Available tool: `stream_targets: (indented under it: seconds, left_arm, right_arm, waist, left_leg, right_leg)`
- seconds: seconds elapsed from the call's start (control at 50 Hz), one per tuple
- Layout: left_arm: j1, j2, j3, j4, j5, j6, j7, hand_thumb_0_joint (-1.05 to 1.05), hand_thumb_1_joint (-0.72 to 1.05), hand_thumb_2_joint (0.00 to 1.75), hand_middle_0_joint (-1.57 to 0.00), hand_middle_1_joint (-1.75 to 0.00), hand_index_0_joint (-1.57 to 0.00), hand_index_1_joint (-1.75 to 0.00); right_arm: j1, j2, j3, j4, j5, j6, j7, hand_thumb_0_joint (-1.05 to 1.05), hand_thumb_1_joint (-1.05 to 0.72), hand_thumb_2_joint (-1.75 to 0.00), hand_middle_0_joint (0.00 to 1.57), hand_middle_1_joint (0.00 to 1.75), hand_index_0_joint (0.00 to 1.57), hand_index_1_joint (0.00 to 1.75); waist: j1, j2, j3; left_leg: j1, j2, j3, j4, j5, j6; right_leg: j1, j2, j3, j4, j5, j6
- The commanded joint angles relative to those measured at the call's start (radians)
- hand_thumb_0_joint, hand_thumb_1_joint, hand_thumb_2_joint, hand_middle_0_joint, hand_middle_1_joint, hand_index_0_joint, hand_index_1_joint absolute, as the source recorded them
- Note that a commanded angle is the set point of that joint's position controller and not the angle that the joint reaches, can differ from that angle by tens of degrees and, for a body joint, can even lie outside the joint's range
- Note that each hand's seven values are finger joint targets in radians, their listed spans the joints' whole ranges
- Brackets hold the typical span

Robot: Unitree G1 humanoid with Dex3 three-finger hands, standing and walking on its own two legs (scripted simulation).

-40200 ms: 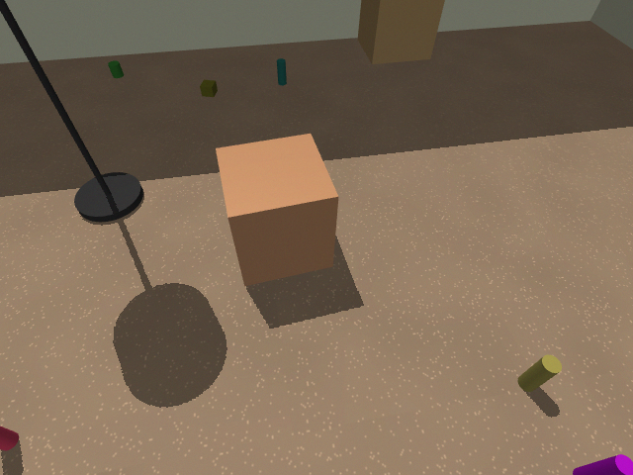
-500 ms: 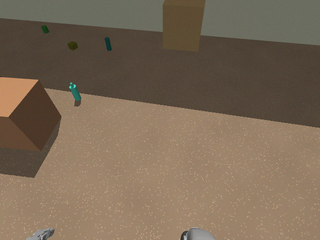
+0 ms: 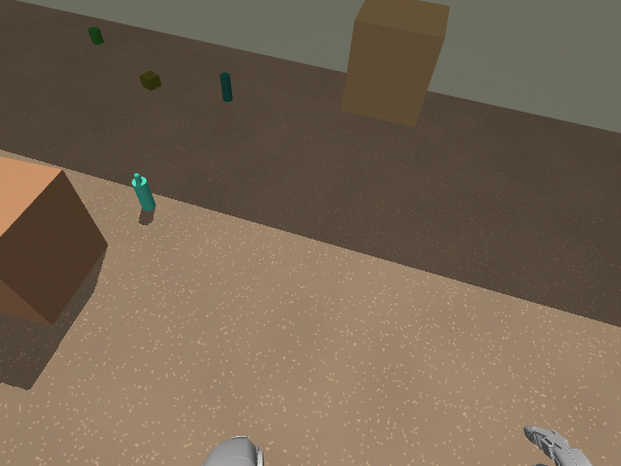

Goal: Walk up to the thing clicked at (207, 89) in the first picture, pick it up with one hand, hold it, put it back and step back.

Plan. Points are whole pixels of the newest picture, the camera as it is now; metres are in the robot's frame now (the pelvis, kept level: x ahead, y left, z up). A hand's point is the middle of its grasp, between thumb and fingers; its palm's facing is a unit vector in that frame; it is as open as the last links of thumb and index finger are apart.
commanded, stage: walk up
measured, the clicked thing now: (150, 80) +2.01 +0.89 -0.72
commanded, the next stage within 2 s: none
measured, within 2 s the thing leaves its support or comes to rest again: neither
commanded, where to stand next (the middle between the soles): +0.84 -0.05 m, yaw -1 degrees
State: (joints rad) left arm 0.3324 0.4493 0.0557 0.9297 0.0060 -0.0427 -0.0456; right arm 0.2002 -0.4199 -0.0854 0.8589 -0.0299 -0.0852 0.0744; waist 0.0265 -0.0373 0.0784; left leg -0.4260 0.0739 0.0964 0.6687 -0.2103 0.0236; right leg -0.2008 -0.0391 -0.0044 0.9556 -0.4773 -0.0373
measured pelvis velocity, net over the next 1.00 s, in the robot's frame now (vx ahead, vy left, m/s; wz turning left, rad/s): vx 0.45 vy -0.03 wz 0.00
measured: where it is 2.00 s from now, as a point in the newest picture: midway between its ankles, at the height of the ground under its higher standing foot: (315, 281)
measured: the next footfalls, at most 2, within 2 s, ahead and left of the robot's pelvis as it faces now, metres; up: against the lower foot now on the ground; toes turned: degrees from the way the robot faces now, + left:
right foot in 0.36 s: +0.34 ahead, -0.16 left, +0.00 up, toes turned -7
left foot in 0.82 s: +0.54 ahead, +0.09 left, +0.00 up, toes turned +6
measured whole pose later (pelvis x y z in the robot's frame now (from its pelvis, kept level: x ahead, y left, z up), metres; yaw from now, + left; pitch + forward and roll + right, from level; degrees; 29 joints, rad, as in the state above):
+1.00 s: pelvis +0.45 -0.03 +0.01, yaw +0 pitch -2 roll +0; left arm 0.32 0.44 0.04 0.90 0.00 -0.05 -0.04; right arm 0.24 -0.38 -0.04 0.82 0.00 -0.08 0.05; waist 0.01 -0.06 0.09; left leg -0.28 0.04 0.10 0.55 -0.22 0.02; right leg -0.42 -0.05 0.00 1.05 -0.39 -0.03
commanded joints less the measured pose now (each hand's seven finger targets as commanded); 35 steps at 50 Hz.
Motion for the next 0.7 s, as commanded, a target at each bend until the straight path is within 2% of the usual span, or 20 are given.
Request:
stream_targets:
  seconds: [0.0, 0.04, 0.06, 0.12, 0.16, 0.22, 0.26, 0.28, 0.3, 0.32, 0.34, 0.36, 0.38, 0.4, 0.42, 0.46, 0.48, 0.54, 0.64, 0.68]
  left_arm:
    - [0.008, 0.216, 0.037, -0.089, -0.023, -0.049, 0.017, 0.0, 0.9, 0.9, -0.2, -0.3, -0.2, -0.3]
    - [0.031, 0.2, 0.041, -0.065, -0.018, -0.04, 0.0, 0.0, 0.9, 0.9, -0.2, -0.3, -0.2, -0.3]
    - [0.042, 0.188, 0.04, -0.064, -0.015, -0.037, -0.009, 0.0, 0.9, 0.9, -0.2, -0.3, -0.2, -0.3]
    - [-0.047, 0.169, 0.037, -0.097, -0.004, -0.031, -0.027, 0.0, 0.9, 0.9, -0.2, -0.3, -0.2, -0.3]
    - [-0.104, 0.158, 0.039, -0.109, 0.004, -0.03, -0.037, 0.0, 0.9, 0.9, -0.2, -0.3, -0.2, -0.3]
    - [-0.128, 0.143, 0.046, -0.108, 0.003, -0.033, -0.044, 0.0, 0.9, 0.9, -0.2, -0.3, -0.2, -0.3]
    - [-0.134, 0.148, 0.053, -0.099, 0.002, -0.034, -0.045, 0.0, 0.9, 0.9, -0.2, -0.3, -0.2, -0.3]
    - [-0.104, 0.151, 0.059, -0.086, 0.003, -0.035, -0.043, 0.0, 0.9, 0.9, -0.2, -0.3, -0.2, -0.3]
    - [-0.06, 0.168, 0.065, -0.076, 0.006, -0.04, -0.037, 0.0, 0.9, 0.9, -0.2, -0.3, -0.2, -0.3]
    - [0.031, 0.206, 0.085, -0.049, 0.007, -0.049, -0.026, 0.0, 0.9, 0.9, -0.2, -0.3, -0.2, -0.3]
    - [0.141, 0.287, 0.116, -0.036, 0.014, -0.058, -0.01, 0.0, 0.9, 0.9, -0.2, -0.3, -0.2, -0.3]
    - [0.148, 0.369, 0.124, -0.058, 0.004, -0.063, 0.0, 0.0, 0.9, 0.9, -0.2, -0.3, -0.2, -0.3]
    - [0.092, 0.356, 0.112, -0.078, -0.005, -0.06, 0.003, 0.0, 0.9, 0.9, -0.2, -0.3, -0.2, -0.3]
    - [0.031, 0.313, 0.102, -0.089, -0.017, -0.057, 0.007, 0.0, 0.9, 0.9, -0.2, -0.3, -0.2, -0.3]
    - [-0.016, 0.274, 0.091, -0.097, -0.016, -0.059, 0.013, 0.0, 0.9, 0.9, -0.2, -0.3, -0.2, -0.3]
    - [-0.067, 0.224, 0.078, -0.113, -0.012, -0.063, 0.013, 0.0, 0.9, 0.9, -0.2, -0.3, -0.2, -0.3]
    - [-0.055, 0.212, 0.073, -0.117, -0.01, -0.068, 0.012, 0.0, 0.9, 0.9, -0.2, -0.3, -0.2, -0.3]
    - [-0.042, 0.221, 0.08, -0.134, -0.002, -0.077, 0.012, 0.0, 0.9, 0.9, -0.2, -0.3, -0.2, -0.3]
    - [-0.003, 0.229, 0.082, -0.145, 0.004, -0.075, 0.008, 0.0, 0.9, 0.9, -0.2, -0.3, -0.2, -0.3]
    - [-0.009, 0.234, 0.08, -0.147, 0.002, -0.072, 0.008, 0.0, 0.9, 0.9, -0.2, -0.3, -0.2, -0.3]
  right_arm:
    - [0.115, -0.284, -0.071, -0.06, 0.037, -0.016, -0.041, 0.0, -0.9, -0.9, 0.2, 0.3, 0.2, 0.3]
    - [0.082, -0.25, -0.053, -0.062, 0.037, -0.025, -0.038, 0.0, -0.9, -0.9, 0.2, 0.3, 0.2, 0.3]
    - [0.077, -0.25, -0.051, -0.069, 0.032, -0.029, -0.038, 0.0, -0.9, -0.9, 0.2, 0.3, 0.2, 0.3]
    - [0.092, -0.266, -0.053, -0.08, 0.024, -0.035, -0.035, 0.0, -0.9, -0.9, 0.2, 0.3, 0.2, 0.3]
    - [0.104, -0.27, -0.054, -0.081, 0.025, -0.034, -0.032, 0.0, -0.9, -0.9, 0.2, 0.3, 0.2, 0.3]
    - [0.081, -0.271, -0.054, -0.092, 0.029, -0.027, -0.029, 0.0, -0.9, -0.9, 0.2, 0.3, 0.2, 0.3]
    - [0.07, -0.267, -0.051, -0.095, 0.029, -0.018, -0.032, 0.0, -0.9, -0.9, 0.2, 0.3, 0.2, 0.3]
    - [0.059, -0.27, -0.053, -0.1, 0.029, -0.014, -0.036, 0.0, -0.9, -0.9, 0.2, 0.3, 0.2, 0.3]
    - [0.048, -0.256, -0.044, -0.104, 0.028, -0.012, -0.039, 0.0, -0.9, -0.9, 0.2, 0.3, 0.2, 0.3]
    - [0.086, -0.212, -0.026, -0.103, 0.021, -0.011, -0.04, 0.0, -0.9, -0.9, 0.2, 0.3, 0.2, 0.3]
    - [0.136, -0.144, -0.004, -0.113, 0.025, -0.012, -0.039, 0.0, -0.9, -0.9, 0.2, 0.3, 0.2, 0.3]
    - [0.144, -0.165, -0.005, -0.118, 0.037, -0.006, -0.04, 0.0, -0.9, -0.9, 0.2, 0.3, 0.2, 0.3]
    - [0.078, -0.239, -0.024, -0.093, 0.025, 0.005, -0.051, 0.0, -0.9, -0.9, 0.2, 0.3, 0.2, 0.3]
    - [0.084, -0.242, -0.025, -0.069, 0.037, 0.008, -0.051, 0.0, -0.9, -0.9, 0.2, 0.3, 0.2, 0.3]
    - [0.108, -0.226, -0.021, -0.048, 0.046, 0.01, -0.046, 0.0, -0.9, -0.9, 0.2, 0.3, 0.2, 0.3]
    - [0.175, -0.212, -0.022, -0.012, 0.036, 0.018, -0.034, 0.0, -0.9, -0.9, 0.2, 0.3, 0.2, 0.3]
    - [0.178, -0.21, -0.025, -0.004, 0.03, 0.022, -0.027, 0.0, -0.9, -0.9, 0.2, 0.3, 0.2, 0.3]
    - [0.122, -0.189, -0.025, -0.022, 0.017, 0.027, -0.012, 0.0, -0.9, -0.9, 0.2, 0.3, 0.2, 0.3]
    - [-0.002, -0.168, -0.024, -0.066, 0.005, 0.019, 0.005, 0.0, -0.9, -0.9, 0.2, 0.3, 0.2, 0.3]
    - [-0.013, -0.163, -0.026, -0.07, 0.006, 0.014, 0.008, 0.0, -0.9, -0.9, 0.2, 0.3, 0.2, 0.3]
  waist:
    - [-0.054, 0.128, -0.103]
    - [-0.029, 0.191, -0.058]
    - [-0.024, 0.201, -0.069]
    - [-0.046, 0.211, -0.032]
    - [-0.062, 0.197, -0.025]
    - [-0.043, 0.199, -0.041]
    - [-0.033, 0.169, -0.044]
    - [-0.009, 0.154, -0.049]
    - [0.025, 0.109, -0.067]
    - [0.065, -0.013, -0.137]
    - [0.109, -0.246, -0.199]
    - [0.099, -0.282, -0.185]
    - [0.095, -0.129, -0.125]
    - [0.06, -0.057, -0.07]
    - [0.031, -0.061, -0.054]
    - [-0.016, -0.124, -0.043]
    - [-0.013, -0.118, -0.037]
    - [-0.002, -0.102, -0.024]
    - [0.031, -0.071, -0.002]
    - [0.024, -0.065, -0.014]
  left_leg:
    - [0.417, 0.283, -0.411, -0.378, -0.063, 0.194]
    - [0.276, 0.226, -0.239, -0.397, 0.043, 0.161]
    - [0.291, 0.215, -0.203, -0.397, 0.092, 0.169]
    - [0.298, 0.223, -0.153, -0.419, 0.113, 0.208]
    - [0.289, 0.194, -0.114, -0.418, 0.108, 0.193]
    - [0.271, 0.178, -0.082, -0.384, 0.072, 0.164]
    - [0.228, 0.178, -0.074, -0.345, 0.017, 0.153]
    - [0.182, 0.186, -0.079, -0.303, -0.037, 0.142]
    - [0.159, 0.161, -0.051, -0.202, 0.022, 0.125]
    - [0.105, 0.104, -0.007, 0.026, 0.101, 0.097]
    - [-0.043, 0.006, 0.039, 0.332, -0.039, 0.054]
    - [-0.247, -0.101, -0.02, 0.495, -0.3, 0.016]
    - [-0.247, -0.034, -0.126, 0.578, -0.308, 0.016]
    - [-0.234, 0.005, -0.183, 0.575, -0.222, 0.017]
    - [-0.216, 0.02, -0.178, 0.532, -0.158, 0.021]
    - [-0.133, 0.038, -0.152, 0.421, -0.105, 0.008]
    - [-0.114, 0.027, -0.142, 0.402, -0.075, 0.001]
    - [-0.139, 0.039, -0.124, 0.248, -0.046, -0.032]
    - [-0.093, 0.047, -0.08, 0.027, 0.057, -0.031]
    - [-0.051, 0.031, -0.06, -0.033, 0.088, -0.021]
  right_leg:
    - [-0.451, -0.036, 0.12, 0.236, 0.106, -0.012]
    - [-0.354, -0.069, 0.09, 0.109, 0.143, 0.008]
    - [-0.34, -0.067, 0.067, 0.07, 0.163, 0.021]
    - [-0.371, -0.088, 0.011, -0.108, 0.194, 0.044]
    - [-0.341, -0.083, -0.018, -0.201, 0.272, 0.037]
    - [-0.24, -0.064, -0.046, -0.321, 0.376, 0.019]
    - [-0.158, -0.039, -0.072, -0.34, 0.362, 0.011]
    - [-0.074, -0.031, -0.08, -0.355, 0.36, 0.006]
    - [0.017, -0.02, -0.084, -0.383, 0.341, -0.004]
    - [0.189, -0.008, -0.058, -0.415, 0.257, -0.023]
    - [0.322, -0.161, 0.186, -0.532, 0.042, -0.056]
    - [0.369, -0.396, 0.664, -0.734, -0.058, -0.154]
    - [0.254, -0.419, 0.693, -0.73, -0.067, -0.223]
    - [0.179, -0.366, 0.535, -0.718, -0.009, -0.209]
    - [0.131, -0.303, 0.402, -0.707, 0.045, -0.179]
    - [0.034, -0.236, 0.231, -0.723, 0.126, -0.145]
    - [0.011, -0.211, 0.184, -0.726, 0.193, -0.14]
    - [0.015, -0.227, 0.122, -0.743, 0.208, -0.18]
    - [0.014, -0.221, 0.069, -0.731, 0.172, -0.169]
    - [0.036, -0.213, 0.046, -0.683, 0.242, -0.158]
